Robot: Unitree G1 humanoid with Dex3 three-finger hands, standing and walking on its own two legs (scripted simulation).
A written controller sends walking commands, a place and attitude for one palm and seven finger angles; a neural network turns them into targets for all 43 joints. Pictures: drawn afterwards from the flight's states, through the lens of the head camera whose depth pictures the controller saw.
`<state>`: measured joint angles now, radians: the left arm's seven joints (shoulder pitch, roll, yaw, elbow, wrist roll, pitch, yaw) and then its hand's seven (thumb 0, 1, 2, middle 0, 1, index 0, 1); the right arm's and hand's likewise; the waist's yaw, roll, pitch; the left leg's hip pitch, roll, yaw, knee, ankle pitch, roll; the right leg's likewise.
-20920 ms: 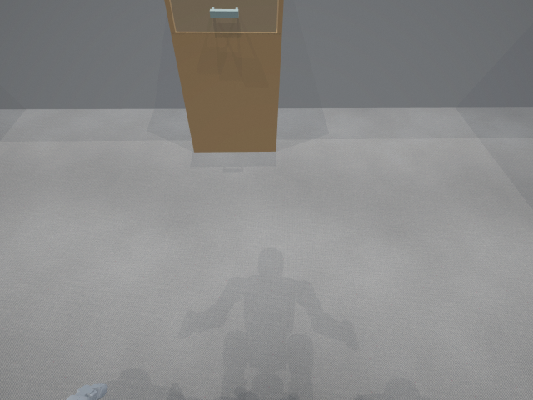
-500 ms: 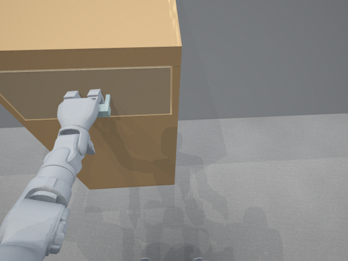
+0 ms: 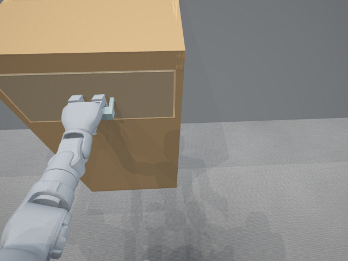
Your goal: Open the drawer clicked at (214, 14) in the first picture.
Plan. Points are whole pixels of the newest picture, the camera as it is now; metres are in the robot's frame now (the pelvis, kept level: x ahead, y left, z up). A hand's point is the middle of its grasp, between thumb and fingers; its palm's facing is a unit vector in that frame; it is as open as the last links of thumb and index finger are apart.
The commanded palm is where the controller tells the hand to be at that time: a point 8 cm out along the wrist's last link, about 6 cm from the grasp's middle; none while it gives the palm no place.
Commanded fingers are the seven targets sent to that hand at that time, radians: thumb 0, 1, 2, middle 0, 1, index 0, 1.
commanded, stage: close the thumb around the handle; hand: left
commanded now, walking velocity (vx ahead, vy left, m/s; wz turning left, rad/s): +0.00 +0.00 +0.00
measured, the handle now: (92, 107) +0.50 +0.21 +0.03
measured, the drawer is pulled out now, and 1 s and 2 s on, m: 0.00 0.04 0.28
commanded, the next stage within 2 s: pull the drawer open in 0.02 s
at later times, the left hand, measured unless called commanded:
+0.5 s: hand (89, 136) +0.42 +0.21 +0.01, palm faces -0.02 -0.06 -1.00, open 5.7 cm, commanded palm +0.37 +0.22 +0.07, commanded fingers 0.00 0.90 0.90 -0.40 -1.35 -0.40 -1.35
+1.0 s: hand (88, 141) +0.40 +0.21 +0.01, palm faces -0.03 -0.05 -1.00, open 5.7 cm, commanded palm +0.35 +0.22 +0.07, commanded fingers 0.00 0.90 0.90 -0.40 -1.35 -0.40 -1.35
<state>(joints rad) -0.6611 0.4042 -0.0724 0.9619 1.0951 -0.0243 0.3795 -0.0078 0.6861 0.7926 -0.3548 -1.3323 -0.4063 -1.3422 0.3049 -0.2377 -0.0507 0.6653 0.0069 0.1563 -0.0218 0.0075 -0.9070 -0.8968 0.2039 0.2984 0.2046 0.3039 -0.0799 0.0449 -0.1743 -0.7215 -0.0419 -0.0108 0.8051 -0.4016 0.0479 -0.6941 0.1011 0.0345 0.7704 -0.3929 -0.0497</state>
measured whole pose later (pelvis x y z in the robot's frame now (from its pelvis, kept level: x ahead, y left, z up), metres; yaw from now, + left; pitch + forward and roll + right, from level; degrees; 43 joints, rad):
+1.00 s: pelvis +0.00 +0.00 +0.00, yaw -1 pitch +16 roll -1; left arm -0.48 0.39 -0.07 0.78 1.07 -0.03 0.36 0.00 0.69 0.79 -0.32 -1.35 -0.40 -1.35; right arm 0.27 -0.23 -0.04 0.63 0.02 0.16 -0.03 0.01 -0.91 -0.90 0.20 0.30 0.20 0.30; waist -0.05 0.04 -0.17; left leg -0.65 -0.04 0.00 0.77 -0.39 0.05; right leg -0.64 0.10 0.05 0.75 -0.38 -0.05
